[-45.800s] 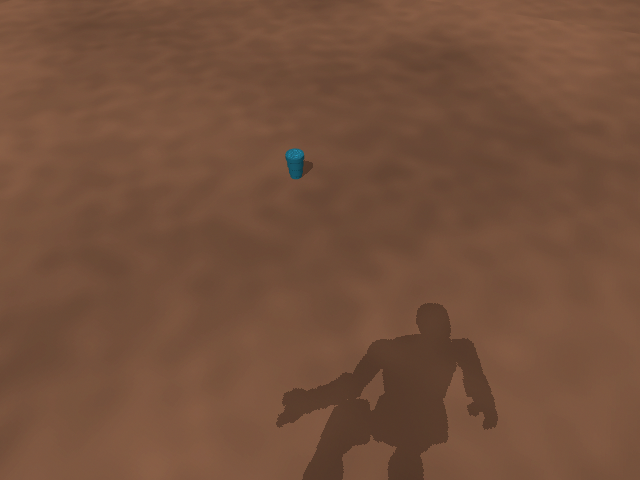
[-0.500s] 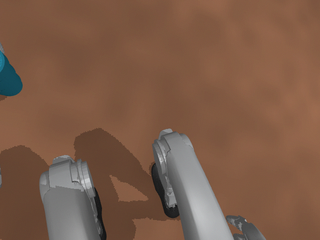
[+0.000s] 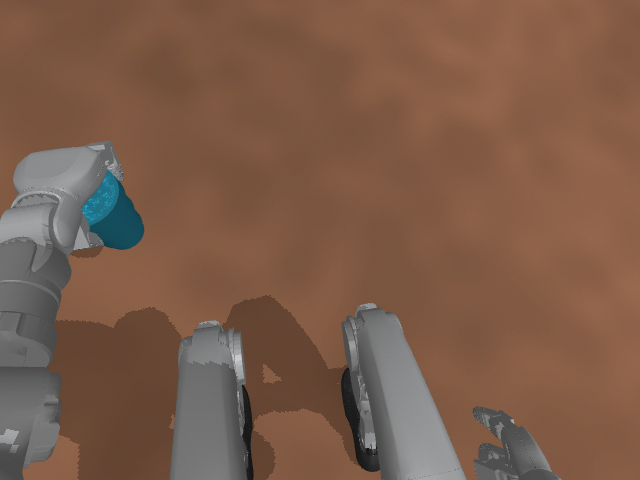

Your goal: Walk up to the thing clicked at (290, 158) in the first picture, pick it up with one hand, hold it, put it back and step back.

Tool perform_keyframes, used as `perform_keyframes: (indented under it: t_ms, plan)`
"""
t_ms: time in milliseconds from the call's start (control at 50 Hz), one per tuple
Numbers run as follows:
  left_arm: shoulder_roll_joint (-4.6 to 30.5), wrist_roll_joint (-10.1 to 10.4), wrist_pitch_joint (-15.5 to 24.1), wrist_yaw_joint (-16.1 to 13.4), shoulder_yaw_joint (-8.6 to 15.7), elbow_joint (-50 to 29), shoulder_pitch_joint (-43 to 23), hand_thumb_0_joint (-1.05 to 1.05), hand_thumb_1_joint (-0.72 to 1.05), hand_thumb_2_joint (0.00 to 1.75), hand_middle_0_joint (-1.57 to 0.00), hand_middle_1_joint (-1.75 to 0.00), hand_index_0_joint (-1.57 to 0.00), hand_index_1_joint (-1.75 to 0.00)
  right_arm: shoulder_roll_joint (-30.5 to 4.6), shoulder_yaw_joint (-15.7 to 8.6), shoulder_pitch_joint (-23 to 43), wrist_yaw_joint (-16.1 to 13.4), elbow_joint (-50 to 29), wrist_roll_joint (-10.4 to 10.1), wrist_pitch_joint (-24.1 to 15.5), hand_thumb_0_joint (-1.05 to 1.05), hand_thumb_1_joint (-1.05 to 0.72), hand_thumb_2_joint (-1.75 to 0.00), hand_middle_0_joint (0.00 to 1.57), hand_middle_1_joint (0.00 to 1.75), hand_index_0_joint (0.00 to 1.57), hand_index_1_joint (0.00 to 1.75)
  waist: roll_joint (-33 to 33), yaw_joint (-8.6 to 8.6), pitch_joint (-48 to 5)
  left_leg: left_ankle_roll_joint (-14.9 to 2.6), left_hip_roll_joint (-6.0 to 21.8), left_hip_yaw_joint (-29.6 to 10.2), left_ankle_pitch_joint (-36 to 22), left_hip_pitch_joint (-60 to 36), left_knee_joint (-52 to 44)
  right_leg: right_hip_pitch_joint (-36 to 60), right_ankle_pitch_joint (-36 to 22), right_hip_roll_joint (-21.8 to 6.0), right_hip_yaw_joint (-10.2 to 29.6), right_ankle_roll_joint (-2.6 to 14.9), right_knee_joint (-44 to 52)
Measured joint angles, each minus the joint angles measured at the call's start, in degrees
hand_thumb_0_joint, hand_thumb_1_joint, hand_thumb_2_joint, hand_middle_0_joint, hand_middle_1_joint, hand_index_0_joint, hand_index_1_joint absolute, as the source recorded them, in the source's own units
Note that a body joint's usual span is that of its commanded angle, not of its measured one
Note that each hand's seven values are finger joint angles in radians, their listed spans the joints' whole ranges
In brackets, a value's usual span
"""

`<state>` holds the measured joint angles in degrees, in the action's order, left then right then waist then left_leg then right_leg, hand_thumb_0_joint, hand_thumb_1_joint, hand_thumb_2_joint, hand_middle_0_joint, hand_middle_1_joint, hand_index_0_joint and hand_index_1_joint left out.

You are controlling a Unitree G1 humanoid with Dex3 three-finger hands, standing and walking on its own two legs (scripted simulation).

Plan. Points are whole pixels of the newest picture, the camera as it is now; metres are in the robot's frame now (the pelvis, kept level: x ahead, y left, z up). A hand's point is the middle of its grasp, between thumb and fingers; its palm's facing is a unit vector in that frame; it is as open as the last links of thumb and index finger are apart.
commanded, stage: lift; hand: left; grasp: from above
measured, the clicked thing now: (105, 215) +0.47 +0.26 -0.13
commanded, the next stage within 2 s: hold in 1.00 s
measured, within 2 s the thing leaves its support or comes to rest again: neither
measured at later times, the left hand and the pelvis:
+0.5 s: hand (12, 216) +0.38 +0.24 +0.11, palm faces -0.44 -0.10 -0.89, open 11.2 cm; pelvis +0.02 -0.01 +0.17, yaw +3 degrees
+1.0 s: hand out of the picture +0.39 +0.23 +0.18, palm faces -0.44 -0.11 -0.89, open 11.2 cm; pelvis +0.06 -0.01 +0.25, yaw +3 degrees
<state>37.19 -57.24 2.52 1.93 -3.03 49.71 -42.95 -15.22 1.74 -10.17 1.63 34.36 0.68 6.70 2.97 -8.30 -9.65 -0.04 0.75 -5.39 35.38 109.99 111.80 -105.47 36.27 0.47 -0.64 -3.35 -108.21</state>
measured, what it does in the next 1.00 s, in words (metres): rises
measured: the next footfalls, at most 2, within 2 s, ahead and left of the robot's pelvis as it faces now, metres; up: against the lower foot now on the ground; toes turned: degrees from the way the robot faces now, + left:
none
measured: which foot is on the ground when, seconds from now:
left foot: down 0.00-1.00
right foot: down 0.00-1.00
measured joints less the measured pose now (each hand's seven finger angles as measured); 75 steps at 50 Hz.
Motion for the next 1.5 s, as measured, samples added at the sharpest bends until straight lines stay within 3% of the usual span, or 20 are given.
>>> perform_keyframes:
  t_ms: [340,580,720,1020,1260,1500]
  plan:
    - [-7.78,2.11,-2.04,-2.40,-2.91,-6.88,16.23,0.01,-0.25,0.94,-0.43,-1.17,-0.38,-1.16,1.68,-1.53,-1.59,-3.28,3.82,-2.34,-2.57,0.00,-0.91,-0.90,0.20,0.30,0.20,0.30,0.49,2.38,-0.10,0.93,1.20,2.04,-4.08,-30.54,-24.37,28.67,-4.55,-0.05,0.75,1.12,22.93]
    - [-11.29,0.96,-1.19,-6.54,-5.13,-2.85,19.76,0.01,-0.25,0.94,-0.42,-1.18,-0.37,-1.16,0.75,-3.17,-4.01,-4.85,6.36,-2.70,-6.39,0.01,-0.91,-0.90,0.20,0.30,0.20,0.30,-0.14,3.26,1.14,1.37,1.49,2.74,-7.94,-48.42,-40.05,46.13,-8.43,-0.19,0.79,1.79,38.24]
    - [-13.21,0.31,-2.58,-8.79,-6.42,0.12,19.50,0.01,-0.26,0.96,-0.42,-1.18,-0.37,-1.17,0.65,-3.68,-4.54,-4.88,7.44,-2.69,-7.11,0.01,-0.91,-0.90,0.20,0.30,0.20,0.30,-0.38,3.46,2.53,1.23,1.59,3.54,-9.83,-56.55,-47.60,53.97,-10.46,-0.26,1.29,1.78,45.65]
    - [-14.78,1.49,-4.32,-7.78,-6.98,-0.57,21.23,0.01,-0.26,0.98,-0.41,-1.19,-0.37,-1.17,1.37,-4.28,-5.70,-4.41,8.35,-2.68,-7.07,0.01,-0.91,-0.90,0.20,0.30,0.20,0.30,-0.57,4.45,4.34,0.72,1.30,5.26,-12.94,-70.19,-60.61,67.12,-13.88,-0.81,2.52,1.37,58.54]
    - [-14.98,0.14,-3.42,-6.46,-7.59,-3.25,23.59,0.01,-0.27,0.98,-0.42,-1.19,-0.37,-1.17,1.13,-4.81,-4.87,-3.98,8.07,-2.83,-6.25,0.01,-0.91,-0.90,0.20,0.30,0.20,0.30,-0.61,5.55,4.65,0.47,0.95,5.79,-14.29,-77.33,-66.83,74.20,-15.35,-1.26,2.82,1.15,64.83]
    - [-14.61,0.37,-2.99,-3.49,-7.87,-6.39,25.21,0.01,-0.27,0.97,-0.43,-1.18,-0.38,-1.16,0.56,-5.10,-4.16,-3.64,6.54,-3.18,-5.07,0.01,-0.90,-0.90,0.20,0.30,0.20,0.30,-0.28,6.47,4.96,0.48,0.84,6.23,-15.54,-82.23,-70.85,78.75,-16.47,-1.41,3.14,1.21,68.40]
